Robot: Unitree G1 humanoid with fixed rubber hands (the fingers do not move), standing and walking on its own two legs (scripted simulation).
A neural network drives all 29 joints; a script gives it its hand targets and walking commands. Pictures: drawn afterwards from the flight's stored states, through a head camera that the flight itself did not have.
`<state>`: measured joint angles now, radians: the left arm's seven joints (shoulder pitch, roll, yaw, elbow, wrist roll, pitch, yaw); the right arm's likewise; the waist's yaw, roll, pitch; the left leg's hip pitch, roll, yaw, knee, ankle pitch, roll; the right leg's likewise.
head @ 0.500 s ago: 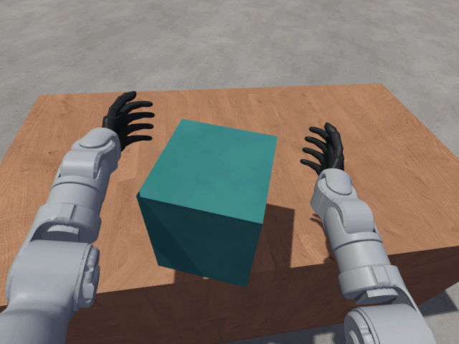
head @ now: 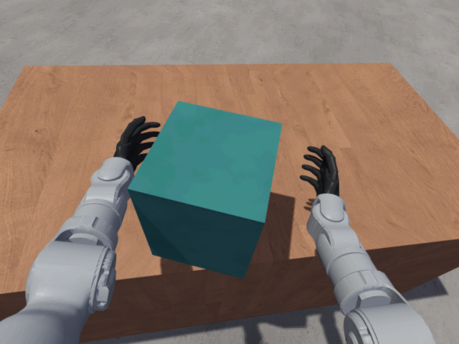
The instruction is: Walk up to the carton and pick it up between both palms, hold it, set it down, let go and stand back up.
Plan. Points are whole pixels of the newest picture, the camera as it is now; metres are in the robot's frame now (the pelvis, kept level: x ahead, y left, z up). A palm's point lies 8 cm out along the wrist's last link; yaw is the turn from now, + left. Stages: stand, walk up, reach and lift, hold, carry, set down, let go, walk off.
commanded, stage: reach and lift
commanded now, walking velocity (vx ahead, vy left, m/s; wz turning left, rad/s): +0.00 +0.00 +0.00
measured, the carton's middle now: (212, 194) +0.41 +0.01 +0.00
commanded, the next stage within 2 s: none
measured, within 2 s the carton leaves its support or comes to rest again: leaves its support in 2.00 s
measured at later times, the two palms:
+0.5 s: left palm (138, 164) +0.45 +0.15 +0.05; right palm (309, 198) +0.37 -0.16 +0.04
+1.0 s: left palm (150, 166) +0.45 +0.12 +0.05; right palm (304, 202) +0.36 -0.16 +0.04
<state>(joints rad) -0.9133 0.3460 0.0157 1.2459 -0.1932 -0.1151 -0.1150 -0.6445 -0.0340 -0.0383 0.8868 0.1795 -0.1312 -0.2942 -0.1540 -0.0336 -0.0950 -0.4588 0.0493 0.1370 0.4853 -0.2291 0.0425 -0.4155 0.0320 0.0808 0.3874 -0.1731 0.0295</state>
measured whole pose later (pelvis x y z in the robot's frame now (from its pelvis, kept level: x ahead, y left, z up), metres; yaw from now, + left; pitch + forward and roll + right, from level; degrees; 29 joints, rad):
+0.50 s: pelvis +0.00 +0.00 +0.00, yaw +0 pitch +15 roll -2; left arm -0.91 0.30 0.03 1.25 -0.04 -0.13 -0.11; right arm -0.64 0.04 -0.03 0.97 0.12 -0.25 -0.32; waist -0.15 -0.03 -0.14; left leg -0.54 0.05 0.14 0.50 -0.22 0.04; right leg -0.50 0.03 0.08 0.41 -0.17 0.03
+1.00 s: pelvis -0.01 +0.00 +0.00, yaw +0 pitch +13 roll -2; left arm -0.94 0.17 0.36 1.25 0.35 -0.21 -0.11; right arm -0.65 0.20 -0.48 0.97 -0.30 -0.39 -0.27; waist -0.13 -0.03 -0.10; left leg -0.51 0.05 0.14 0.50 -0.22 0.04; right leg -0.47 0.03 0.08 0.40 -0.16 0.03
